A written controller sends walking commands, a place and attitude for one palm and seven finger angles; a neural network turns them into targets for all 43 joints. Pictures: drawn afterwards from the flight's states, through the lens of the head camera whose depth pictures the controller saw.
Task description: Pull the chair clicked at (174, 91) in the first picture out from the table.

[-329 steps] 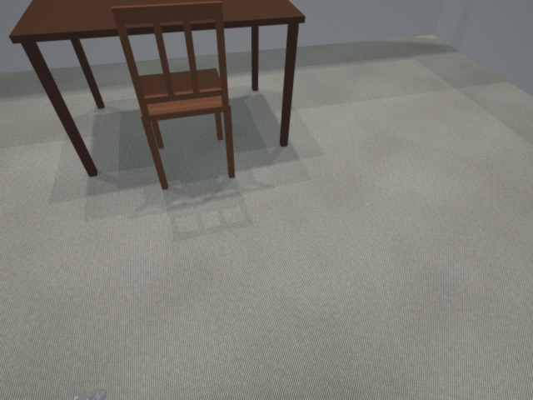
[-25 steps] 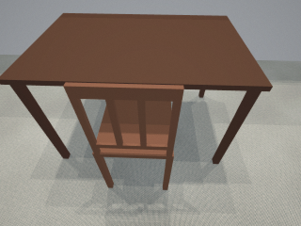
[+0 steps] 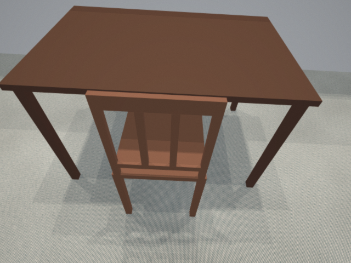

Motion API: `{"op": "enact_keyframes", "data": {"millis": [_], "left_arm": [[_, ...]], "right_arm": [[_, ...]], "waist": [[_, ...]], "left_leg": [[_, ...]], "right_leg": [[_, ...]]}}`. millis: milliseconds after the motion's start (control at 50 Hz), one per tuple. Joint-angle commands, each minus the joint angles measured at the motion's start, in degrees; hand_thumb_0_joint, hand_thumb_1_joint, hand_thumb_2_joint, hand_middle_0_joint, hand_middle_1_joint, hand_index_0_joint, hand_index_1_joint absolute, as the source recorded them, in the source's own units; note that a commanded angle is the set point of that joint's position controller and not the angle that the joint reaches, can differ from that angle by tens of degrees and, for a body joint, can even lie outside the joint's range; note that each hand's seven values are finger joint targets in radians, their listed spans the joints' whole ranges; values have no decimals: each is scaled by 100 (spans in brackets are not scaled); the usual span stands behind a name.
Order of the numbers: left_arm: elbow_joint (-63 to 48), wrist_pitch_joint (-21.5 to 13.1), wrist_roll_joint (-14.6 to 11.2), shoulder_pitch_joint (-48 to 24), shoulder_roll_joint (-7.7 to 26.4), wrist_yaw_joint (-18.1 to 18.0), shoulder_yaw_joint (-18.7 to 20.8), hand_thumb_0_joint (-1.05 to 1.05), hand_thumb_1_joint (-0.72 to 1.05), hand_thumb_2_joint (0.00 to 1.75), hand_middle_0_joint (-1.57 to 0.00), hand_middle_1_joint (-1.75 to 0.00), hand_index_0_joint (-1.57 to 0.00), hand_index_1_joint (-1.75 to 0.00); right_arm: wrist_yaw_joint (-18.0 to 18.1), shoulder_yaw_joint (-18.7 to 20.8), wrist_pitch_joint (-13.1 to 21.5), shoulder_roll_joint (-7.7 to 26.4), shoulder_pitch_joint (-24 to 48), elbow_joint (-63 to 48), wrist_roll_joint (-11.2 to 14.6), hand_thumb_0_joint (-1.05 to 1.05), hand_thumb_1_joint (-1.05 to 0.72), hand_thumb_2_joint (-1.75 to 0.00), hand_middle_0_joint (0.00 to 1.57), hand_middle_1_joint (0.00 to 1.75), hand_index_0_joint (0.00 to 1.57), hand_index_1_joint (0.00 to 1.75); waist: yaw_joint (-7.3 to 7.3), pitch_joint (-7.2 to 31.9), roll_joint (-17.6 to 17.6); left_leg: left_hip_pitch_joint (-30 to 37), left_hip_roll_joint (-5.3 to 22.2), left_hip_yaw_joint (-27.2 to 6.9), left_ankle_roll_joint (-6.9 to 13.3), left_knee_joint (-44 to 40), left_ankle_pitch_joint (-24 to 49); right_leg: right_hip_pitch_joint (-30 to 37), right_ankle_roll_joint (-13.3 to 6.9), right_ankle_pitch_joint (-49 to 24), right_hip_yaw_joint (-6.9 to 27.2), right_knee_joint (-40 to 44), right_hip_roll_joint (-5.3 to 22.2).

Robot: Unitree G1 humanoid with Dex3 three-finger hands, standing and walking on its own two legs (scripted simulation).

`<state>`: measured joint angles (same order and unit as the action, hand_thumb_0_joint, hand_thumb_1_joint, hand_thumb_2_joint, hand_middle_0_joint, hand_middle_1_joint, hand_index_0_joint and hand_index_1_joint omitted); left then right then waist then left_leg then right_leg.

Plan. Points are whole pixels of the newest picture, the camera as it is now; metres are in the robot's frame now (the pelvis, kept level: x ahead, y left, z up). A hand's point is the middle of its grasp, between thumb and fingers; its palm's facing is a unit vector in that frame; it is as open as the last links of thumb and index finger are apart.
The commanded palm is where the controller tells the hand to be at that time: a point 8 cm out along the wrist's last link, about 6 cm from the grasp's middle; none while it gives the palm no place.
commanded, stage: look again from close up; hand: left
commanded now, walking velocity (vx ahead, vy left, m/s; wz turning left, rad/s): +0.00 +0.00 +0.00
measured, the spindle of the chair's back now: (142, 140) +0.50 +0.14 -0.09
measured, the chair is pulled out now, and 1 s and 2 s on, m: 0.00 0.00 0.00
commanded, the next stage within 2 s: shuffle to correct the standing spot in 0.54 s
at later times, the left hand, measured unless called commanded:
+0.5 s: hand out of the picture -0.02 +0.18 -0.18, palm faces +0.01 -0.98 -0.18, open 7.4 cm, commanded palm none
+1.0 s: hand out of the picture -0.01 +0.14 -0.17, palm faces +0.00 -0.98 -0.19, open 7.4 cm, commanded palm none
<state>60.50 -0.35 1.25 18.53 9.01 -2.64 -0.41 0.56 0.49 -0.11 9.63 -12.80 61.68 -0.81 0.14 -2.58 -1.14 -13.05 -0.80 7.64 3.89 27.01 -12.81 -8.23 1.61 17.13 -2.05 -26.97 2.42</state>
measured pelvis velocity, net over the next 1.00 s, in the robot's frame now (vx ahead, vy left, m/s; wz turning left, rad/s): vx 0.03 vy -0.03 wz -0.03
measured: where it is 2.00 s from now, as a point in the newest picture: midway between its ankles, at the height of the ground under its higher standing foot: outside the picture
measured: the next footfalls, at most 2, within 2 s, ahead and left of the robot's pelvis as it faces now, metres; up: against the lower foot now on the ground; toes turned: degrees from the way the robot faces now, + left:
left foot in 1.26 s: +0.15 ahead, +0.06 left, +0.00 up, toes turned +5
left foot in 1.86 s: +0.09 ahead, +0.08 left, +0.00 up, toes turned +2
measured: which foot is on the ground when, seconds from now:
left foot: down 0.00-1.00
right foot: down 0.00-1.00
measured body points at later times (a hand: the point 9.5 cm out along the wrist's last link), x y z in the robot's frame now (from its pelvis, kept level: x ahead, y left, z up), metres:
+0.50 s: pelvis +0.00 +0.02 +0.00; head +0.02 +0.02 +0.45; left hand -0.02 +0.23 -0.16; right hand -0.01 -0.20 -0.16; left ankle +0.03 +0.07 -0.74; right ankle -0.03 -0.14 -0.74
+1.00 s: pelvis +0.03 -0.03 +0.00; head +0.05 -0.04 +0.45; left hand -0.01 +0.19 -0.15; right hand -0.01 -0.25 -0.17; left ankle +0.03 +0.07 -0.74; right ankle -0.01 -0.11 -0.74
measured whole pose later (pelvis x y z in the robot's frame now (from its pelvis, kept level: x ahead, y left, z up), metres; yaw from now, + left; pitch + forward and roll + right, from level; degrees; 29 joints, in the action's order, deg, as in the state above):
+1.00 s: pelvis +0.03 -0.03 +0.00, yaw -2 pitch +1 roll +1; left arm 63.4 0.7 2.2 21.5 6.1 -1.0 1.5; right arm 2.0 2.4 -0.1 8.7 -18.3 66.0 -1.3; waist -0.7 -0.9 1.1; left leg -13.7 0.7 8.8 2.2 29.3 -17.1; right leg -11.3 -2.0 19.4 -5.4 -30.4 1.1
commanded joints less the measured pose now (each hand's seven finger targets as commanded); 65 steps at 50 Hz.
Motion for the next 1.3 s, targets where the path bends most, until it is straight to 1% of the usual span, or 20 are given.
{"op": "enact_keyframes", "data": {"millis": [0, 300, 620, 700, 740, 820, 880, 920, 960, 980, 1000, 1060, 1080, 1120, 1180, 1200, 1220, 1240, 1260, 1280], "left_arm": [[-87, -69, 0, 403, 515, -19, 94, 0, 90, 90, -20, -30, -20, -30], [233, -43, 3, 613, 333, -38, 87, 0, 90, 90, -20, -30, -20, -30], [307, -58, 2, 628, 219, -50, 108, 0, 90, 90, -20, -30, -20, -30], [337, -15, 26, 621, 159, 0, 108, 0, 90, 90, -20, -30, -20, -30], [311, 56, 61, 634, 122, 45, 138, 0, 90, 90, -20, -30, -20, -30], [209, 147, 101, 686, 69, 144, 208, 0, 90, 90, -20, -30, -20, -30], [153, 114, 93, 723, -27, 197, 244, 0, 90, 90, -20, -30, -20, -30], [218, 76, 94, 959, 46, 197, 263, 0, 90, 90, -20, -30, -20, -30], [282, 21, 77, 1155, 394, 118, 324, 0, 90, 90, -20, -30, -20, -30], [315, -22, 50, 1255, 487, 77, 345, 0, 90, 90, -20, -30, -20, -30], [300, -52, 51, 1293, 405, 46, 318, 0, 90, 90, -20, -30, -20, -30], [292, -153, 73, 1119, 244, 13, 295, 0, 90, 90, -20, -30, -20, -30], [299, -188, 64, 1086, 237, -1, 262, 0, 90, 90, -20, -30, -20, -30], [325, -226, 57, 999, 233, -33, 204, 0, 90, 90, -20, -30, -20, -30], [238, -193, -32, 622, 456, -39, 241, 0, 90, 90, -20, -30, -20, -30], [171, -172, -66, 497, 542, -32, 261, 0, 90, 90, -20, -30, -20, -30], [63, -135, -84, 509, 497, -35, 289, 0, 90, 90, -20, -30, -20, -30], [-29, -100, -96, 507, 337, -61, 282, 0, 90, 90, -20, -30, -20, -30], [-133, -43, -73, 445, 144, -107, 252, 0, 90, 90, -20, -30, -20, -30], [-160, 26, -48, 418, 95, -108, 254, 0, 90, 90, -20, -30, -20, -30]], "right_arm": [[41, 100, 78, 592, -225, -138, 42, 0, -90, -90, 20, 30, 20, 30], [66, 115, 85, 488, -503, 195, 59, 0, -90, -90, 20, 30, 20, 30], [85, 105, 103, 336, -631, 300, 51, 0, -90, -90, 20, 30, 20, 30], [112, 157, 72, 409, -728, 373, 30, 0, -90, -90, 20, 30, 20, 30], [129, 232, 29, 561, -697, 339, -2, 0, -90, -90, 20, 30, 20, 30], [174, 321, 38, 711, -761, 277, -37, 0, -90, -90, 20, 30, 20, 30], [202, 339, 64, 662, -759, 254, -61, 0, -90, -90, 20, 30, 20, 30], [204, 313, 69, 526, -667, 220, -30, 0, -90, -90, 20, 30, 20, 30], [171, 191, 97, 73, -544, 90, -4, 0, -90, -90, 20, 30, 20, 30], [158, 186, 77, 53, -295, -12, -29, 0, -90, -90, 20, 30, 20, 30], [148, 217, 39, 125, -100, -91, -43, 0, -90, -90, 20, 30, 20, 30], [135, 198, 124, 0, -181, -40, -39, 0, -90, -90, 20, 30, 20, 30], [141, 148, 123, -75, -158, -26, -17, 0, -90, -90, 20, 30, 20, 30], [143, 47, 124, -218, -101, -9, 22, 0, -90, -90, 20, 30, 20, 30], [197, 47, 72, -79, -504, 52, 50, 0, -90, -90, 20, 30, 20, 30], [207, 109, 72, 35, -682, 99, 57, 0, -90, -90, 20, 30, 20, 30], [232, 180, 81, 280, -815, 72, 29, 0, -90, -90, 20, 30, 20, 30], [256, 251, 52, 550, -985, 57, 22, 0, -90, -90, 20, 30, 20, 30], [251, 287, 18, 684, -1102, 43, 26, 0, -90, -90, 20, 30, 20, 30], [259, 242, 8, 697, -797, -11, 34, 0, -90, -90, 20, 30, 20, 30]], "waist": [[-12, -179, 215], [13, -266, 171], [-31, -268, 90], [-73, -418, 155], [-85, -580, 479], [-62, -512, 599], [-39, -325, 461], [99, -366, 95], [189, -393, -1169], [268, -434, -1627], [284, -593, -1303], [101, -305, -115], [99, -204, 97], [86, -65, -25], [-154, 233, -392], [-243, 289, -519], [-265, 359, -369], [-303, 473, 174], [-298, 415, 745], [-142, 200, 1171]], "left_leg": [[286, 738, -967, -131, -899, 16], [268, 827, -1095, -147, -1298, -351], [414, 753, -944, -152, -1125, 128], [296, 966, -1237, -91, -1497, -1359], [71, 1192, -1496, -29, -1811, -2211], [-163, 1605, -1830, 311, -1894, -2478], [-128, 1588, -1571, 341, -1553, -1926], [-660, 1222, -1086, 104, -966, -1791], [-1425, 293, -49, -190, 523, -1208], [-1792, 180, 37, -237, 1417, -1482], [-2029, 305, -209, -204, 2153, -1739], [-2327, 357, -367, -262, 2907, -1527], [-2143, 349, -389, -319, 2656, -1459], [-1555, 302, -289, -404, 1766, -1220], [-187, 10, -90, -406, 328, 158], [306, 1, -82, -368, -26, 1225], [928, 392, -346, -182, 175, 2971], [1575, 1094, -1017, 235, 408, 4742], [1334, 1730, -1561, 732, 79, 5640], [650, 1931, -1794, 968, -383, 5546]], "right_leg": [[-529, -206, -522, 283, 505, 346], [-505, -150, -444, 197, 455, 363], [-592, -178, -632, 291, 529, 397], [-750, -162, 153, 56, 334, 200], [-938, -156, 471, -154, -56, 72], [-1111, -221, 654, -239, -911, 58], [-918, -274, 429, -211, -488, 82], [-288, -358, 66, -38, 352, 158], [188, -842, 664, 1202, 1211, 988], [299, -1136, 255, 1711, 1495, 1407], [208, -1318, -217, 1723, 1562, 1566], [915, -1538, -3006, 924, 857, 1420], [1003, -1483, -3968, 706, 677, 1386], [955, -1197, -5466, 399, 391, 1265], [558, -842, -6053, 95, -353, 1014], [298, -647, -5870, 51, -691, 855], [-276, -411, -5172, -54, -1044, 681], [-1025, -187, -3543, -248, -1435, 402], [-1145, -68, -331, -260, -2004, 65], [-1019, -101, 1813, 18, -2472, -60]]}}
